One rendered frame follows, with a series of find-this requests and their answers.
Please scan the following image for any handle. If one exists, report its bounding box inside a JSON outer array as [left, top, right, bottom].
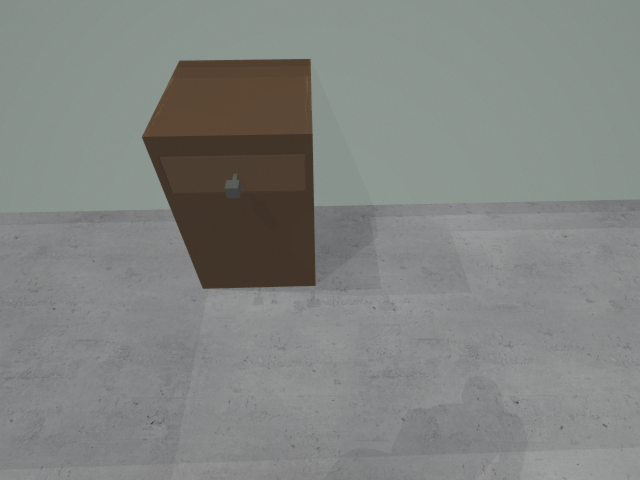
[[225, 173, 241, 198]]

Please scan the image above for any drawer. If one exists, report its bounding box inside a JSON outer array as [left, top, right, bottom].
[[160, 154, 305, 193]]

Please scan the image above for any cabinet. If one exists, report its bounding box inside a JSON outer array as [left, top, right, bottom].
[[142, 59, 316, 289]]

